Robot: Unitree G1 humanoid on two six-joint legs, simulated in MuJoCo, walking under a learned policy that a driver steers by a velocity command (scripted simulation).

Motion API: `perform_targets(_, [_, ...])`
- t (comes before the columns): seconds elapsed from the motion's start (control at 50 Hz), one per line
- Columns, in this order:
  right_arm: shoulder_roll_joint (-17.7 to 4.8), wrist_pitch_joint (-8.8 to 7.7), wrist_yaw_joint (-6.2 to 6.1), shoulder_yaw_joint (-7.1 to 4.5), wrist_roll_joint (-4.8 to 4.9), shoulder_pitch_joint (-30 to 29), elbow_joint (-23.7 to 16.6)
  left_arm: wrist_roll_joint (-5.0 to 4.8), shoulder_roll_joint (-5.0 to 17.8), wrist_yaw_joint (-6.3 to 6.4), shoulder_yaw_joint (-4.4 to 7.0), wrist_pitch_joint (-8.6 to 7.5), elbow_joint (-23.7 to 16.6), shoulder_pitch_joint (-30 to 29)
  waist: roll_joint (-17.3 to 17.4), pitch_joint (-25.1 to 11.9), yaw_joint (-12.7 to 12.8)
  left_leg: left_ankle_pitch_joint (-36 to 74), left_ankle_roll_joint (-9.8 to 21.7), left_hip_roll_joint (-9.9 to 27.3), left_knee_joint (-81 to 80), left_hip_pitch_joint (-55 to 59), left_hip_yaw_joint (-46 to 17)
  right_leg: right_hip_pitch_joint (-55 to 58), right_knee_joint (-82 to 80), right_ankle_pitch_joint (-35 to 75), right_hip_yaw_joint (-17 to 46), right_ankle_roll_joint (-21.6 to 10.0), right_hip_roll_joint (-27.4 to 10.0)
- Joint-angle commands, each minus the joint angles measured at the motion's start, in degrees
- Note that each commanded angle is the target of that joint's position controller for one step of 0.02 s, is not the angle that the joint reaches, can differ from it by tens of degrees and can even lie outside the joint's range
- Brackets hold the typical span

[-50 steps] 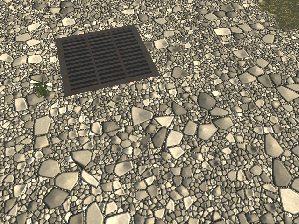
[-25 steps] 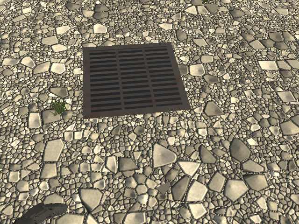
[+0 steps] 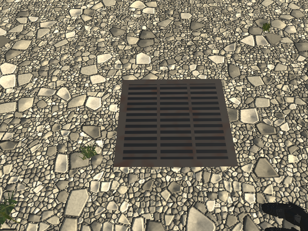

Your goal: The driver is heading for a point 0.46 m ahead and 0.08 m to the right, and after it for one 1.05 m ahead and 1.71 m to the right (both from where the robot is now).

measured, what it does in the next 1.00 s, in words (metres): walks ahead, turning right: left foot, then right foot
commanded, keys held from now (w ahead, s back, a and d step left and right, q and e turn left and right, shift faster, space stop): w+e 0.48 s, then e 0.52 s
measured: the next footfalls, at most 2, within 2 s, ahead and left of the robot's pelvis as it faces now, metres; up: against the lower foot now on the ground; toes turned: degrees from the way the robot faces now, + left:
left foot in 0.06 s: +0.19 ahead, +0.13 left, +0.00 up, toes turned -6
right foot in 0.58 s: +0.41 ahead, -0.18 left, +0.00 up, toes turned -22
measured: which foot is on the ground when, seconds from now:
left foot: up 0.00-0.04, down 0.06-0.58, up 0.60-1.00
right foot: down 0.00-0.06, up 0.08-0.56, down 0.58-1.00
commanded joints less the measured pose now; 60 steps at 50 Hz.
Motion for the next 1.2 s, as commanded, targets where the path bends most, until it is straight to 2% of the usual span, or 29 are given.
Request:
perform_targets(0.02, [-6.8,-1.47,-0.07,-2.60,0.47,-0.4,-3.9,-0.25,10.5,0.63,2.74,-0.06,-3.7,-2.1,-7.9,-1.4,-5.2,0.3,1.4,-1.4,-4.1,11.4,1.1,-5.3,-1.7,9.6,13.6,-7.8,-13.5])
perform_targets(0.06, [-9.7,-1.64,-0.89,-4.17,-0.26,8.9,-1.8,0.34,7.3,0.56,1.76,-0.01,-4.5,-3.2,-6.5,-6.5,-10.2,-2.1,4.6,2.2,-6.1,26.7,-0.6,-10.2,9.7,10.3,11.2,-4.7,-8.8])
perform_targets(0.08, [-13.5,-1.34,-1.51,-5.19,-0.84,18.3,-0.8,1.69,3.2,0.51,0.40,-0.24,-6.1,-3.1,2.1,-14.7,-13.7,-4.9,8.1,13.4,-5.7,40.4,-11.3,-18.2,27.4,-2.1,5.5,-2.2,-4.4])
perform_targets(0.1, [-16.2,-0.29,-0.94,-5.91,-1.09,20.2,0.7,-0.27,1.8,0.61,-0.10,-0.83,-8.1,3.0,19.3,-18.5,-10.3,-20.7,15.4,23.1,-12.4,49.2,-34.8,-34.6,42.0,-19.1,0.6,-0.3,-0.4])
perform_targets(0.12, [-10.8,-0.25,-0.66,-4.73,-0.47,18.0,0.2,-1.14,7.4,0.87,1.28,-0.55,-6.5,1.5,11.0,-12.0,-10.9,-29.2,14.7,21.5,-14.7,44.3,-34.6,-39.7,49.2,-15.8,2.8,0.3,-4.2])
perform_targets(0.14, [-8.1,-0.26,-0.72,-3.97,-0.11,15.7,0.2,-0.89,9.1,0.75,1.93,-0.22,-6.9,-2.7,7.0,-6.2,-11.1,-24.8,13.0,19.3,-15.1,38.8,-26.0,-40.8,50.8,-10.8,2.1,0.5,-5.6])
perform_targets(0.18, [-5.0,-0.36,-0.46,-3.05,-0.73,11.2,0.6,0.18,7.4,0.62,2.10,0.46,-7.0,-5.6,2.7,-1.5,-9.0,-11.3,11.5,14.3,-17.6,30.1,-14.4,-37.8,48.3,-4.1,1.2,1.3,-8.4])
perform_targets(0.22, [-5.2,-0.88,-0.61,-3.30,-1.00,9.8,1.6,-0.14,5.4,0.00,1.85,1.14,-7.8,-5.7,5.8,-0.7,-7.4,-4.7,12.0,13.3,-20.0,25.5,-8.2,-34.8,47.0,-1.0,0.2,2.1,-10.4])
perform_targets(0.4, [-10.4,-0.51,-1.49,-4.94,-0.20,12.4,5.9,0.39,2.5,-2.37,0.41,0.86,-13.1,-18.5,0.9,1.9,-10.3,7.8,11.7,12.8,-22.4,27.0,8.7,-33.5,24.2,16.6,-4.6,2.0,-9.8])
perform_targets(0.48, [-12.4,0.66,-1.55,-5.62,1.00,14.9,7.8,0.26,3.6,-3.47,0.66,1.06,-16.0,-23.3,1.2,3.1,-10.7,13.2,9.9,14.7,-19.4,32.8,12.0,-32.5,18.3,12.5,-7.3,-0.8,-8.4])
perform_targets(0.54, [-14.6,2.15,-2.41,-6.17,1.61,13.3,7.3,1.26,7.9,-3.57,3.05,1.37,-14.8,-14.1,3.2,-3.4,-4.3,43.1,6.9,12.7,-0.6,33.2,15.5,-17.4,14.7,7.9,-12.4,-4.3,-1.4])
perform_targets(0.56, [-13.4,2.14,-2.65,-5.66,1.78,13.1,6.8,1.30,10.9,-2.83,4.79,1.54,-12.6,-5.2,1.6,-8.2,0.5,39.0,4.4,10.1,11.9,26.8,16.8,-3.5,10.6,15.5,-11.3,-6.4,0.1])
perform_targets(0.58, [-8.4,1.75,-2.35,-3.96,-1.07,16.1,5.3,1.01,15.9,-1.33,5.85,2.25,-11.9,-1.3,-10.5,-13.5,-0.7,-1.0,0.9,5.3,30.9,10.0,16.5,14.0,12.5,35.5,3.7,-10.3,-10.9])
perform_targets(0.6, [-5.2,0.56,-1.66,-2.15,-1.93,20.9,2.8,2.28,20.3,-1.36,5.69,1.63,-15.2,-5.0,-19.5,-24.7,-5.6,-37.6,-2.2,-5.6,50.8,-7.1,7.2,27.1,7.2,42.2,36.1,-24.6,-26.8])
perform_targets(0.62, [-11.2,-0.15,-1.14,-3.42,-0.63,16.9,3.7,1.97,16.0,-1.75,4.76,1.47,-16.1,-4.8,-8.1,-28.6,-1.1,-35.1,-1.9,-1.8,53.5,-8.4,-2.2,26.6,6.5,47.1,31.1,-24.0,-25.3])
perform_targets(0.64, [-11.5,-0.26,-1.07,-3.26,1.03,12.5,1.7,1.68,13.6,-1.88,4.24,1.21,-15.5,-7.5,-7.0,-21.4,-2.1,-29.8,-1.1,-0.2,51.0,-11.7,-0.7,19.8,5.3,40.5,24.0,-22.2,-22.5])
perform_targets(0.66, [-10.7,0.08,-1.89,-3.21,0.38,11.7,2.7,0.69,11.4,-1.70,3.80,1.10,-15.2,-10.6,-1.4,-13.7,-4.3,-25.8,-1.1,2.6,45.2,-11.0,-0.2,10.4,4.3,36.3,17.7,-17.8,-18.2])
perform_targets(0.7, [-11.1,1.86,-2.74,-3.62,-0.54,11.6,3.1,1.12,9.4,-0.99,2.94,1.74,-16.0,-14.9,-3.5,-8.2,-7.6,-21.8,-1.7,3.7,39.1,-4.3,0.4,-3.6,1.6,36.1,12.3,-15.1,-14.5])
perform_targets(0.74, [-9.3,2.78,-2.94,-3.25,-1.20,13.2,3.4,2.15,10.5,-0.61,3.38,1.80,-15.7,-15.6,-4.4,-8.5,-9.0,-19.8,-2.8,2.2,34.9,-0.2,1.5,-9.5,1.0,41.2,10.3,-15.2,-13.4])
perform_targets(0.78, [-8.0,3.11,-3.29,-2.80,-1.45,12.1,3.1,1.94,11.3,0.04,3.67,1.96,-14.9,-14.9,-4.7,-9.5,-8.9,-17.3,-3.6,0.9,29.4,0.0,1.4,-10.3,1.5,42.9,9.6,-14.8,-12.5])
perform_targets(0.92, [-7.8,4.13,-2.74,-2.59,-0.62,3.3,0.3,1.06,11.5,1.77,3.70,4.43,-14.1,-14.5,-8.5,-8.4,-6.4,-10.1,-3.6,-2.0,14.3,1.5,-1.5,-10.0,2.4,18.9,16.0,-10.9,-10.3])
perform_targets(1.02, [-8.5,2.62,-1.90,-3.33,-0.32,4.4,0.1,0.47,10.6,1.73,3.41,5.13,-14.3,-15.1,-10.9,-7.6,-7.4,-10.1,-1.2,-3.4,-1.4,8.9,-1.7,-6.0,8.0,22.0,22.3,-8.8,-9.2])
perform_targets(1.04, [-8.9,2.28,-1.84,-3.68,-0.41,6.2,0.6,0.11,9.8,1.82,3.15,5.29,-14.6,-15.6,-10.4,-7.3,-8.5,-2.7,0.1,-1.9,-8.9,14.1,-1.3,-7.5,10.1,18.7,21.8,-6.9,-7.3])
perform_targets(1.06, [-12.1,2.35,-2.14,-4.43,-1.21,7.1,0.3,0.66,7.3,1.76,2.41,5.29,-14.7,-13.1,-4.0,-9.7,-7.2,5.0,3.7,7.6,-10.0,22.0,-8.1,-12.1,17.4,4.7,17.9,-4.0,-3.9])
perform_targets(1.08, [-16.1,3.24,-2.41,-5.26,-2.59,5.1,0.1,0.62,6.1,1.71,2.17,5.04,-15.2,-8.9,12.1,-7.4,-3.2,21.2,13.0,18.5,-10.4,26.5,-20.9,-24.2,27.5,-18.4,6.3,0.0,5.8])
perform_targets(1.1, [-13.0,3.38,-2.33,-4.94,-2.58,7.5,0.3,1.44,11.3,1.64,3.49,4.57,-14.7,-9.0,12.4,-8.4,-5.8,24.3,18.9,23.7,-10.7,26.3,-26.8,-28.3,40.9,-23.7,3.7,3.2,3.4])
perform_targets(1.12, [-10.2,3.44,-2.50,-4.11,-2.07,6.5,-0.3,0.91,13.8,1.51,4.56,4.75,-13.7,-8.9,7.7,-7.9,-5.8,22.8,18.1,21.4,-9.5,25.6,-21.1,-28.9,47.3,-19.9,3.7,4.5,1.2])
perform_targets(1.14, [-8.6,3.70,-2.61,-3.75,-1.56,4.6,-0.7,0.51,13.3,1.74,4.79,5.49,-12.5,-8.9,5.0,-6.7,-5.3,19.4,15.3,17.2,-8.8,24.7,-15.0,-29.2,49.6,-16.4,2.8,5.7,0.2])
perform_targets(1.2, [-8.4,4.68,-3.12,-3.55,-1.01,3.3,-0.5,0.12,8.9,1.61,3.72,6.87,-13.1,-10.8,5.9,-4.4,-5.9,16.0,13.2,12.3,-10.3,22.6,-5.8,-29.2,49.0,-10.1,-1.1,7.5,-1.1])
Keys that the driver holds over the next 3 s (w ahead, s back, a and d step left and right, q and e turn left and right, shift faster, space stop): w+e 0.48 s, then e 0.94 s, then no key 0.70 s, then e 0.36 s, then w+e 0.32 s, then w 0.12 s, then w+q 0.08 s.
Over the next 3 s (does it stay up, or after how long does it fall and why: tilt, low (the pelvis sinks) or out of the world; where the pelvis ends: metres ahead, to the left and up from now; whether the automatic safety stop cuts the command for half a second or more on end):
stays up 0.44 -0.26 0.00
